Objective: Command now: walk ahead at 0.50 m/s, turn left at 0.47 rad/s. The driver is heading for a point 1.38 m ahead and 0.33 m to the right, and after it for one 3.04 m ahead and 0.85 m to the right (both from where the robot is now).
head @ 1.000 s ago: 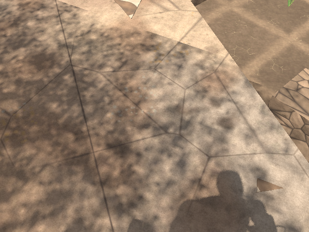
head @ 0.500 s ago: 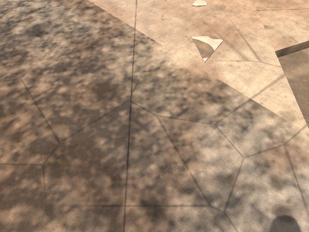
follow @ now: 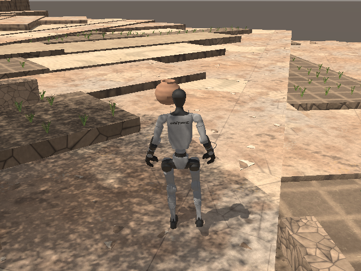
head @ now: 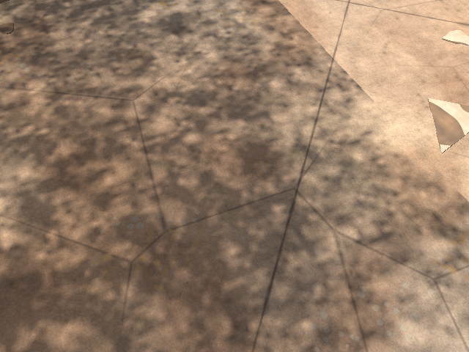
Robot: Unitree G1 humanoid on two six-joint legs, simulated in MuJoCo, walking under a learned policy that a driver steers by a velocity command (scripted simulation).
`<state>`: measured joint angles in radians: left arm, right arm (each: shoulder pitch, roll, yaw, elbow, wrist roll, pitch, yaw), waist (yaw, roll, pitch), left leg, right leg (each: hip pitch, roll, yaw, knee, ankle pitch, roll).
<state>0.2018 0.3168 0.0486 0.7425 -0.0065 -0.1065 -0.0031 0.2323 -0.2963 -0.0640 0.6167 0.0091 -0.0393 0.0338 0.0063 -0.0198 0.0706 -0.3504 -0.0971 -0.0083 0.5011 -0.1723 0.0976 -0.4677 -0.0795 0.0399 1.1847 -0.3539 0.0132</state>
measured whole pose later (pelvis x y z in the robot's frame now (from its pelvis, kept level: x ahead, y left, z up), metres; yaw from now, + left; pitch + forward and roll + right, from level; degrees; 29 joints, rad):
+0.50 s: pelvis +0.30 -0.06 +0.00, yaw +5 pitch +1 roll +0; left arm 0.20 0.28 0.04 0.74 0.00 -0.09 -0.03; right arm 0.33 -0.30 -0.04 0.76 0.02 -0.05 0.00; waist -0.01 0.02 0.02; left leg -0.39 -0.01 -0.06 1.17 -0.39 0.03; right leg -0.34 0.04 -0.04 0.48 -0.17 -0.06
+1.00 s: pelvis +0.57 +0.02 +0.00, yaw +3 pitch +2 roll -1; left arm 0.34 0.31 0.04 0.84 -0.03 -0.06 -0.01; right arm 0.14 -0.26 -0.04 0.69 0.00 -0.08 0.03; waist 0.03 -0.03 0.03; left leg -0.38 -0.01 0.06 0.52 -0.17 0.05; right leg -0.35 -0.02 0.05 1.12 -0.42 -0.03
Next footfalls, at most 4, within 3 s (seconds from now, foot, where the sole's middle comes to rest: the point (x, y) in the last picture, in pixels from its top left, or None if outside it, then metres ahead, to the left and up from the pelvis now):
0.36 right None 0.39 -0.14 -0.77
0.88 left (199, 270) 0.67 0.12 -0.77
1.44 right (274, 193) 0.96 -0.12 -0.77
1.90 left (241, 122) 1.29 0.00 -0.77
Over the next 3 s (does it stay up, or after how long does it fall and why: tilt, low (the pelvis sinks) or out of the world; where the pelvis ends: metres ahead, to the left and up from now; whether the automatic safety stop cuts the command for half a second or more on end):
stays up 1.56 -0.42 -0.02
